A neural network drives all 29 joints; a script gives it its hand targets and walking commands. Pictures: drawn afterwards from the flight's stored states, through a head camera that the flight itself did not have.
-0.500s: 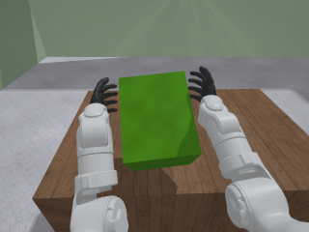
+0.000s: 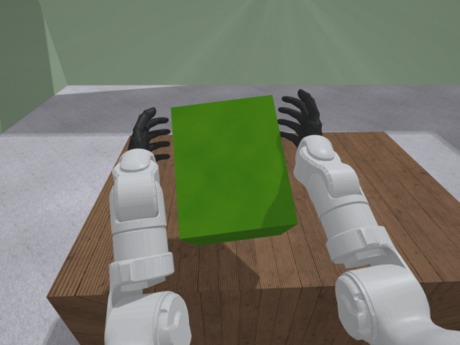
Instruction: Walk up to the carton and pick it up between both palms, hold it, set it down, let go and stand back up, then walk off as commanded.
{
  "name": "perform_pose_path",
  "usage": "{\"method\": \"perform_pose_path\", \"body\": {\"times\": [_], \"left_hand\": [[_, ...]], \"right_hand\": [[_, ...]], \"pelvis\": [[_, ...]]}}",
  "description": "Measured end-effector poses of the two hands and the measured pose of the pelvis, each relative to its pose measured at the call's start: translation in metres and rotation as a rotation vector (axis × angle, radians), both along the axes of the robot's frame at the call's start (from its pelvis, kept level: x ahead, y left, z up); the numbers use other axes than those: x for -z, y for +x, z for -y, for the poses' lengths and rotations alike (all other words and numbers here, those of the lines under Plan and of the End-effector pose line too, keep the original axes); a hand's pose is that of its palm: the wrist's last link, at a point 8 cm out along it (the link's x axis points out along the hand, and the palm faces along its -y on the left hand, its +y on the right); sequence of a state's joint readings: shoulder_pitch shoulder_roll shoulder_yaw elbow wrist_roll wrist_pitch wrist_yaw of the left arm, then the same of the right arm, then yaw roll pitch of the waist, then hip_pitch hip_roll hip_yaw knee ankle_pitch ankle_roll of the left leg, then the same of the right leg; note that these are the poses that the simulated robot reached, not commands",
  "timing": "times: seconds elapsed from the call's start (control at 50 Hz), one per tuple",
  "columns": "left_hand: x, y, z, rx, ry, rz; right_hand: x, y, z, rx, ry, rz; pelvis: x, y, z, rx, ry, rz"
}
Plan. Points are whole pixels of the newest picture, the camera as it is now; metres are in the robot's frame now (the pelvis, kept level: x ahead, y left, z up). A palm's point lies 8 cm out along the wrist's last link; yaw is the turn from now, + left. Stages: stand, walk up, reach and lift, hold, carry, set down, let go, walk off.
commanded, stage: set down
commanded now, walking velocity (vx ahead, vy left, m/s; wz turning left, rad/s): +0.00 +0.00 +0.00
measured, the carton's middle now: (231, 177) +0.41 -0.01 +0.15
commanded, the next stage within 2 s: none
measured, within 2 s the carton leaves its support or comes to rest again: neither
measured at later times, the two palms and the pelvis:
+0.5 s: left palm (147, 160) +0.39 +0.14 +0.21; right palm (300, 135) +0.40 -0.13 +0.24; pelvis +0.01 +0.00 +0.00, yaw +0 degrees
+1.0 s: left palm (151, 177) +0.38 +0.14 +0.18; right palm (298, 148) +0.40 -0.13 +0.22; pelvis +0.01 +0.00 +0.00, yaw +0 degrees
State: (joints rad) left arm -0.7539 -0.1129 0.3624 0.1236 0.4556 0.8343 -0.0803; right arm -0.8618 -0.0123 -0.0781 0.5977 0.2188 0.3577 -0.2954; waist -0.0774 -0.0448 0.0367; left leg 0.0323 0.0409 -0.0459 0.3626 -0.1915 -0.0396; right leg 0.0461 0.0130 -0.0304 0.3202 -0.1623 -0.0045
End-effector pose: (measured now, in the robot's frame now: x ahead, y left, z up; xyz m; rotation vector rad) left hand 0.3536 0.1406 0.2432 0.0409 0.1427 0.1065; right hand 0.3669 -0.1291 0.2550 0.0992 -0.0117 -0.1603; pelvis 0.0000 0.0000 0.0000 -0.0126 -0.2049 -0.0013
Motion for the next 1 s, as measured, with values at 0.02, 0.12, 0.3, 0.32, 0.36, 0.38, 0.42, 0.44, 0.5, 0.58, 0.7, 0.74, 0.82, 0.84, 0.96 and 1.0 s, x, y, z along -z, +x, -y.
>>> {"method": "perform_pose_path", "body": {"times": [0.02, 0.12, 0.3, 0.32, 0.36, 0.38, 0.42, 0.44, 0.5, 0.58, 0.7, 0.74, 0.82, 0.84, 0.96, 1.0], "left_hand": [[-0.002, 0.0, 0.0, 0.0, 0.0, 0.009], [0.0, 0.001, 0.003, 0.025, 0.0, 0.004], [0.0, 0.012, -0.002, 0.012, 0.04, 0.041], [0.0, 0.013, -0.003, 0.008, 0.047, 0.045], [0.002, 0.017, -0.003, 0.005, 0.054, 0.04], [0.005, 0.019, -0.003, 0.004, 0.055, 0.032], [0.012, 0.023, -0.003, 0.004, 0.056, 0.013], [0.016, 0.025, -0.003, 0.004, 0.058, 0.002], [0.031, 0.033, -0.002, 0.007, 0.064, -0.026], [0.048, 0.04, 0.001, 0.005, 0.066, -0.05], [0.058, 0.041, 0.006, -0.025, 0.101, -0.039], [0.06, 0.039, 0.008, -0.029, 0.104, -0.037], [0.061, 0.035, 0.007, -0.032, 0.102, -0.036], [0.061, 0.033, 0.007, -0.033, 0.101, -0.036], [0.062, 0.026, 0.003, -0.047, 0.1, -0.041], [0.062, 0.025, 0.002, -0.051, 0.1, -0.041]], "right_hand": [[-0.004, -0.001, 0.0, 0.0, 0.002, 0.012], [-0.013, -0.001, 0.002, 0.024, -0.07, 0.042], [-0.03, 0.006, -0.005, -0.02, -0.155, 0.202], [-0.029, 0.008, -0.005, -0.027, -0.16, 0.21], [-0.025, 0.013, -0.005, -0.04, -0.163, 0.208], [-0.021, 0.015, -0.004, -0.044, -0.163, 0.201], [-0.011, 0.021, -0.003, -0.051, -0.159, 0.182], [-0.006, 0.024, -0.002, -0.054, -0.158, 0.173], [0.011, 0.032, -0.001, -0.062, -0.152, 0.148], [0.032, 0.039, 0.002, -0.065, -0.129, 0.128], [0.043, 0.042, 0.005, -0.064, -0.065, 0.148], [0.043, 0.041, 0.006, -0.064, -0.053, 0.154], [0.041, 0.038, 0.004, -0.066, -0.048, 0.158], [0.041, 0.037, 0.004, -0.067, -0.049, 0.159], [0.041, 0.033, 0.0, -0.085, -0.064, 0.157], [0.04, 0.033, -0.001, -0.093, -0.078, 0.159]], "pelvis": [[0.0, 0.0, 0.0, 0.0, 0.0, 0.0], [0.0, 0.0, 0.0, 0.0, 0.0, 0.0], [0.0, 0.006, 0.001, -0.001, 0.001, -0.008], [0.0, 0.007, 0.001, -0.001, 0.002, -0.01], [-0.001, 0.009, 0.002, -0.002, 0.002, -0.013], [-0.001, 0.01, 0.002, -0.002, 0.003, -0.014], [-0.001, 0.011, 0.003, -0.002, 0.004, -0.016], [-0.001, 0.012, 0.003, -0.002, 0.004, -0.017], [-0.001, 0.013, 0.003, -0.002, 0.004, -0.019], [-0.001, 0.017, 0.003, -0.003, 0.004, -0.024], [-0.001, 0.022, 0.004, -0.004, 0.005, -0.031], [-0.001, 0.022, 0.004, -0.005, 0.005, -0.03], [-0.001, 0.02, 0.004, -0.006, 0.004, -0.027], [-0.001, 0.019, 0.004, -0.006, 0.004, -0.025], [-0.001, 0.014, 0.004, -0.006, 0.004, -0.019], [-0.001, 0.014, 0.004, -0.006, 0.004, -0.019]]}}
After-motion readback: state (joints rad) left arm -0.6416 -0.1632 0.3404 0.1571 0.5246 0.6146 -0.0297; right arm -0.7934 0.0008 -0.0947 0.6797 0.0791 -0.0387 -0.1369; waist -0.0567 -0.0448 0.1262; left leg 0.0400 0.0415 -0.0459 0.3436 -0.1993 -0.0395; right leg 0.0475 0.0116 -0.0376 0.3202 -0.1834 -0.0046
